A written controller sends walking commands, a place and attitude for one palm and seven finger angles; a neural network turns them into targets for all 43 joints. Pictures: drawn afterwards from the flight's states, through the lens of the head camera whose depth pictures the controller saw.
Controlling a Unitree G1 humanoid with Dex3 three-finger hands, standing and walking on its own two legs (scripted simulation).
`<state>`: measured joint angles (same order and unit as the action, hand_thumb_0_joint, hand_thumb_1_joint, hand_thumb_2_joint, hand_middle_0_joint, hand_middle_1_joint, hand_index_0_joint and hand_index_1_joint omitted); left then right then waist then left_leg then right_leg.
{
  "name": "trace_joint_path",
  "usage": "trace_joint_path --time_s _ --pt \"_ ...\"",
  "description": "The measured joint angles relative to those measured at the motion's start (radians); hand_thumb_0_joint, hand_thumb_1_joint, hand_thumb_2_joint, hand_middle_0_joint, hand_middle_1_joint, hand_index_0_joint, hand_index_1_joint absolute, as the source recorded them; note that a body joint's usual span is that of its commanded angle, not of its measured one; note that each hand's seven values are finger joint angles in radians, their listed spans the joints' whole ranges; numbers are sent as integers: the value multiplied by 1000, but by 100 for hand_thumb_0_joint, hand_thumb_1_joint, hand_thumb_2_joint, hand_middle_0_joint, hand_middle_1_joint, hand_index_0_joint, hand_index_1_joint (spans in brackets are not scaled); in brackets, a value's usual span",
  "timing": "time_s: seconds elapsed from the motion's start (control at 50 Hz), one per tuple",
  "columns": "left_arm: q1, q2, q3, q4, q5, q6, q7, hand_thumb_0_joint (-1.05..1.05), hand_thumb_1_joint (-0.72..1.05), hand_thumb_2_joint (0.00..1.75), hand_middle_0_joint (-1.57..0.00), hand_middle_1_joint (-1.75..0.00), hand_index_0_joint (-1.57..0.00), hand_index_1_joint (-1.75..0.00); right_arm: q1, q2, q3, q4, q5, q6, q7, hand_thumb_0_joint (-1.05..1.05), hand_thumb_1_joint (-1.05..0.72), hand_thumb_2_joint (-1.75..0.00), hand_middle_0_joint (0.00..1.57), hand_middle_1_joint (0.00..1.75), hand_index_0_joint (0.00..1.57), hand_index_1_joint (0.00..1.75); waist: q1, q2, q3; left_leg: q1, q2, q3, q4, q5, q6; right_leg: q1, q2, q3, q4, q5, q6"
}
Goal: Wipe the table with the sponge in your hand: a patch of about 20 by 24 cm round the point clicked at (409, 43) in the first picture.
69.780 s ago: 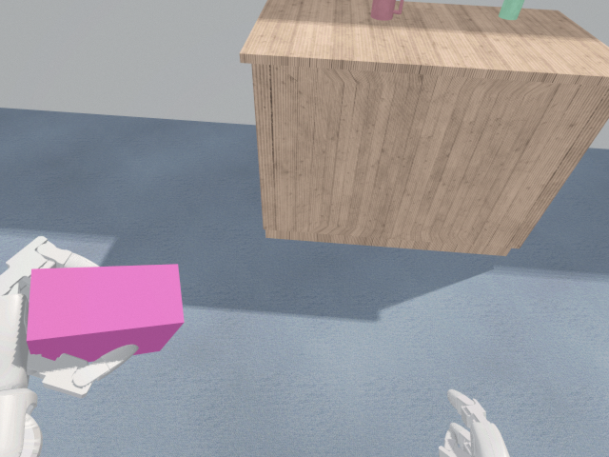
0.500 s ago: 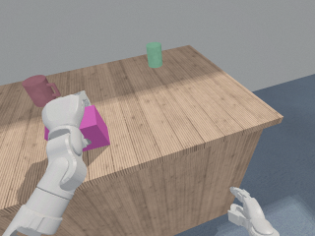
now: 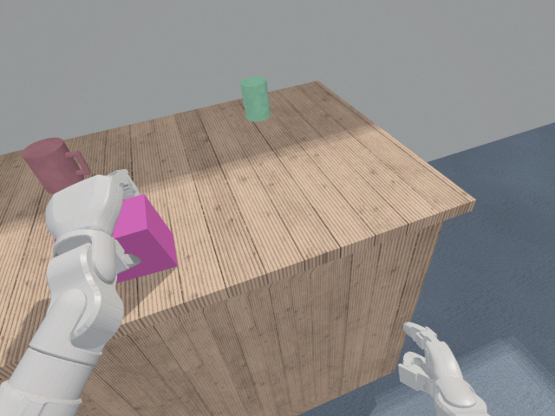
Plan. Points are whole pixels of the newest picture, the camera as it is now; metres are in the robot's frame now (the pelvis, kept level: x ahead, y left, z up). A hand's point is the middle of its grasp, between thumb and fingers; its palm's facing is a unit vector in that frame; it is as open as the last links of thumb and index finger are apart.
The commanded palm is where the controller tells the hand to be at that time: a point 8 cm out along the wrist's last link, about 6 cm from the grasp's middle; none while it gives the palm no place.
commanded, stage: slide back across to the middle lane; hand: left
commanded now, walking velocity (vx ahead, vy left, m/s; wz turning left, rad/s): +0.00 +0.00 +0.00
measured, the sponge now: (127, 250) +0.31 +0.27 +0.12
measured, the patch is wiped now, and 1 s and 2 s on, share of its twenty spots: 1.00 1.00 1.00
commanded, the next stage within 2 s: wipe forward along the middle lane in 0.30 s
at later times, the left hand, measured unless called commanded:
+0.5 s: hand (64, 245) +0.26 +0.31 +0.17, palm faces +0.07 -0.06 -1.00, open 10.2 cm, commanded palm +0.23 +0.32 +0.22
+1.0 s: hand (64, 225) +0.30 +0.34 +0.17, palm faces -0.03 -0.02 -1.00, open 10.2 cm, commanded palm +0.29 +0.34 +0.20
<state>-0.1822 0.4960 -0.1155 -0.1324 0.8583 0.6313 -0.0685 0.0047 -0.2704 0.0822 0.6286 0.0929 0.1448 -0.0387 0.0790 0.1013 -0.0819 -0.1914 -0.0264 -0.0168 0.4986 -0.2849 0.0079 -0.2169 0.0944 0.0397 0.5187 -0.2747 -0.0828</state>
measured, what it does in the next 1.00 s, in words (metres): stands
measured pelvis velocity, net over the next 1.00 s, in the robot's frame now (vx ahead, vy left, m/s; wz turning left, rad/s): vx -0.03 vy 0.00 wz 0.05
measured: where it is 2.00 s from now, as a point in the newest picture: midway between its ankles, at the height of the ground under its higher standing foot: outside the picture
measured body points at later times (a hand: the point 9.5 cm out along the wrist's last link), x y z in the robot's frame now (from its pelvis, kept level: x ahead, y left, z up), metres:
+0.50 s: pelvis -0.02 -0.01 +0.00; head -0.05 -0.06 +0.44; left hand +0.25 +0.31 +0.23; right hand +0.22 -0.22 -0.09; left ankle -0.01 +0.12 -0.74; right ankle +0.00 -0.07 -0.74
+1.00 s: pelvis -0.03 +0.00 +0.00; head -0.05 -0.04 +0.45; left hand +0.30 +0.34 +0.23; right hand +0.14 -0.25 -0.12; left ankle -0.01 +0.12 -0.74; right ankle +0.00 -0.07 -0.74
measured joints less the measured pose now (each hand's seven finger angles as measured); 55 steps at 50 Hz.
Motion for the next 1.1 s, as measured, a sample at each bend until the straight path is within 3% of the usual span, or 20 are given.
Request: trace_joint_path --time_s 0.3,0.58,0.8,1.1 --pt "21 105 89 45 -25 -60 -96 1 -50 104 -65 -138 -75 -130 33 -34 -25 21 -9 -35 -29 1 -91 -90 20 30 20 30 7 4 25 -12 3 -14 16 8 -5 -8 4 -16 13 5 -10" --pt "-142 126 98 303 25 -232 -179 1 -54 106 -71 -131 -75 -131 60 -14 -22 47 -20 -94 -56 1 -91 -90 20 30 20 30 3 2 38 -35 -1 -43 26 28 -3 -10 -1 -45 -5 30 -9" --pt "-258 136 135 513 51 -358 -160 2 -57 107 -76 -126 -77 -131 136 -23 -37 56 -22 -81 -55 1 -91 -90 20 30 20 30 -18 -4 33 -57 -3 -44 14 45 -1 -27 -4 -45 -27 51 -3" --pt "-390 138 107 713 83 -421 -123 1 -59 109 -78 -126 -79 -130 198 -35 -61 76 -9 -64 -58 1 -91 -90 20 30 20 30 -35 -4 21 -98 -12 -46 0 66 8 -67 -14 -47 -39 70 6"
